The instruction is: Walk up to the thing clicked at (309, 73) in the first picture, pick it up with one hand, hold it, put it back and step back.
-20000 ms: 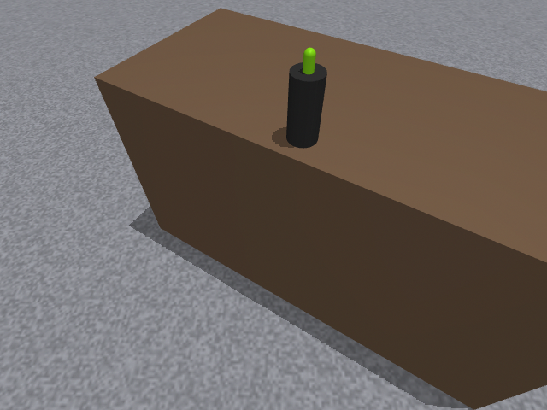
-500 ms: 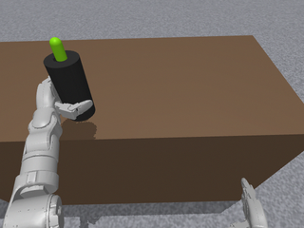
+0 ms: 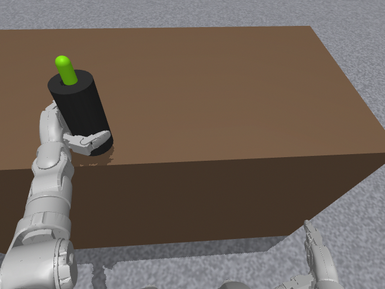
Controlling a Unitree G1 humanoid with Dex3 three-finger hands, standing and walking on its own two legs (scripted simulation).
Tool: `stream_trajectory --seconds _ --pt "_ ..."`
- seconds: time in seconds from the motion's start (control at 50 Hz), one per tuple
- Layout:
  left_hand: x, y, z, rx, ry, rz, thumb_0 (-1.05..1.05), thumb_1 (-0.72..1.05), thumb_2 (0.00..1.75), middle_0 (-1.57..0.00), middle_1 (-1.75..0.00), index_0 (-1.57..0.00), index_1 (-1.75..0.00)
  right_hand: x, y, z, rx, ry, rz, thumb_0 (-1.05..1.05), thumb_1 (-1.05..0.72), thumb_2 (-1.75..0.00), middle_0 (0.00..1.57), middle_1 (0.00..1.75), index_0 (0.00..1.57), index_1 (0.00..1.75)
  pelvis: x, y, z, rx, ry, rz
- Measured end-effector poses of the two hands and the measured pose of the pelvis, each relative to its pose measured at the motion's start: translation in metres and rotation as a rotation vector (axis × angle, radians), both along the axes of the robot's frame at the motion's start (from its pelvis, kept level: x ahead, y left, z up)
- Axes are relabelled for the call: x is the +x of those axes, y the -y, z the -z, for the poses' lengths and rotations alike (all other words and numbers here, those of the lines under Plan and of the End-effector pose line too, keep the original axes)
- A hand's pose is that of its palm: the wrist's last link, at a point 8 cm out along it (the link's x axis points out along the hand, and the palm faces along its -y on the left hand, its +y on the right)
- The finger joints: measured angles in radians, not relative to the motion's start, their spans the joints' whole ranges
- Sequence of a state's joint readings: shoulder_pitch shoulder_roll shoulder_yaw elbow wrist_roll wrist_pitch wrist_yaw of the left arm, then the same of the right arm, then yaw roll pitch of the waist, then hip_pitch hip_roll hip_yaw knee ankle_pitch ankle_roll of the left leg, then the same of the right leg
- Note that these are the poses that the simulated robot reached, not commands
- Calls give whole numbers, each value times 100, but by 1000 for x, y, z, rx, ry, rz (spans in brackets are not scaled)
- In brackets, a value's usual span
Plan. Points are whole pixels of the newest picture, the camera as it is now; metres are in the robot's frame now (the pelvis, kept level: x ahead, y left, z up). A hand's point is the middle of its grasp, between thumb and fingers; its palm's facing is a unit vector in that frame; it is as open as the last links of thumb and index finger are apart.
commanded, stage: lower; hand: left
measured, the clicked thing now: (81, 107) +0.44 +0.20 +0.14
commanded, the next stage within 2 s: loosen in 0.30 s
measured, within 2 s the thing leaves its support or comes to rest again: rests again in 0.20 s
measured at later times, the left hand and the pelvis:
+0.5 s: hand (89, 129) +0.44 +0.21 +0.06, palm faces +0.18 -0.98 -0.02, open 10.7 cm; pelvis +0.00 +0.01 -0.01, yaw +0 degrees
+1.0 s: hand (86, 124) +0.44 +0.21 +0.08, palm faces +0.19 -0.98 -0.01, open 14.8 cm; pelvis +0.00 +0.00 -0.02, yaw +0 degrees
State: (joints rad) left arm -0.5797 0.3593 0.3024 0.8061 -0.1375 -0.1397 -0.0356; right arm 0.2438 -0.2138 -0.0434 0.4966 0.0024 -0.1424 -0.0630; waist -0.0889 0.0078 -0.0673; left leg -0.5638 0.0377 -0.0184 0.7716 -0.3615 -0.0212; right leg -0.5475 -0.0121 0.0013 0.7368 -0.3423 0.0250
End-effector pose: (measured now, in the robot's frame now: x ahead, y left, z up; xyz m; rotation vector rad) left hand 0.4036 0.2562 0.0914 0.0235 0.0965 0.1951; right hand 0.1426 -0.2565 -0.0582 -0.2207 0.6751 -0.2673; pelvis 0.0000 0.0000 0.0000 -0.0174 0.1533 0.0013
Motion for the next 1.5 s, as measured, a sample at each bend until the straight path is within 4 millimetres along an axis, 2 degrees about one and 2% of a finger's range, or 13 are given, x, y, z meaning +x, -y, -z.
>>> stream_trajectory --seconds 0.3,0.52,0.68,0.76,0.92,1.14,1.24,1.4,1.5 --pt "6 1 23 -6 5 15 -1 -56 112 -70 -109 -72 -109 -3 -7 -1 -13 2 -17 -1 50 -6 6 5 6 5 -1 -5 10 -5 -40 5" --pt "8 -3 25 -6 39 12 -1 -54 109 -73 -105 -74 -105 -3 -14 -1 -10 -4 -37 -1 50 -6 6 5 6 5 2 -7 14 -9 -57 5" --pt "8 -5 23 -10 55 -1 -1 -50 82 -80 -92 -81 -91 -2 -13 -2 -10 -9 -39 -1 50 -5 6 5 6 5 2 -7 16 -8 -61 4" --pt "10 -5 16 -5 77 2 -1 -52 67 -78 -82 -79 -81 -1 -13 -2 -11 -10 -45 -1 50 -5 6 5 6 5 2 -6 16 -7 -60 3" --pt "11 -5 13 -7 66 4 -1 -57 42 -61 -58 -62 -57 -4 -11 0 3 -23 -44 -1 50 -5 6 5 6 6 2 -3 15 -3 -61 4" --pt "11 -8 13 -6 71 -6 -2 -61 18 -30 -26 -31 -26 -3 -4 -1 -7 -26 -38 -1 52 -5 6 5 6 6 1 0 15 0 -63 3" --pt "14 -19 -2 4 97 -28 -2 -61 12 -18 -16 -19 -16 -3 0 -5 -12 -22 -16 -1 52 -5 6 5 6 6 3 0 13 0 -54 5" --pt "24 -61 -63 30 149 -68 -2 -61 7 -9 -9 -10 -8 -1 3 -5 0 -30 26 -1 53 -5 6 5 6 6 12 -2 6 -5 -32 7" --pt "27 -80 -85 34 106 -49 -2 -61 5 -7 -7 -9 -6 4 -1 0 21 -40 17 -1 54 -5 6 5 6 6 14 -4 3 -4 -31 5"
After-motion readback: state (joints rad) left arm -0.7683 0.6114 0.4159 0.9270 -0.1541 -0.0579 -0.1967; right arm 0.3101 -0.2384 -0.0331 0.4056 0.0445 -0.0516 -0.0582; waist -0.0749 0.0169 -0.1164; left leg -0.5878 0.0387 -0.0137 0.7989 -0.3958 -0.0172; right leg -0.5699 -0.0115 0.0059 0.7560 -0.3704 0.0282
